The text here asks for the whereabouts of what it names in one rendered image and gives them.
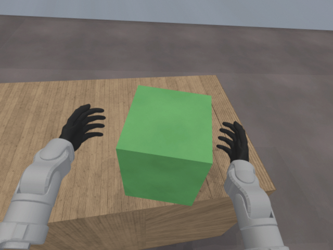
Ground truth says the left robot hand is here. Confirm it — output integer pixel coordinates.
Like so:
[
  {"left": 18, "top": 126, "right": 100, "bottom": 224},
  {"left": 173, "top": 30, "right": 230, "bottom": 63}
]
[{"left": 59, "top": 104, "right": 106, "bottom": 151}]

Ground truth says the right robot hand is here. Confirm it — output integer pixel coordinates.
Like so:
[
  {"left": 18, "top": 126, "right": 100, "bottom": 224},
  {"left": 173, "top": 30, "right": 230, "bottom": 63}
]
[{"left": 217, "top": 121, "right": 249, "bottom": 163}]

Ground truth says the robot left forearm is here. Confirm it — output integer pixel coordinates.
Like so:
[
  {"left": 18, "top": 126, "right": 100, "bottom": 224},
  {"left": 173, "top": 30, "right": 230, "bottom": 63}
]
[{"left": 0, "top": 138, "right": 75, "bottom": 250}]

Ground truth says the robot right forearm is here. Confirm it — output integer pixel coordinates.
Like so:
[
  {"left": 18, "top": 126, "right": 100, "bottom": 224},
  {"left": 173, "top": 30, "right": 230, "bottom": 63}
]
[{"left": 224, "top": 160, "right": 289, "bottom": 250}]

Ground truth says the pedestal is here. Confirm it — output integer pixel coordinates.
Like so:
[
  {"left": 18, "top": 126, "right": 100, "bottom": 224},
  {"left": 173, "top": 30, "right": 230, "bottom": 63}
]
[{"left": 0, "top": 75, "right": 276, "bottom": 250}]

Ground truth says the carton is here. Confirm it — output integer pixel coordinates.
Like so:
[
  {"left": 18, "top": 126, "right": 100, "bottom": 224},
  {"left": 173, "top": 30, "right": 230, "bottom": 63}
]
[{"left": 116, "top": 85, "right": 213, "bottom": 206}]

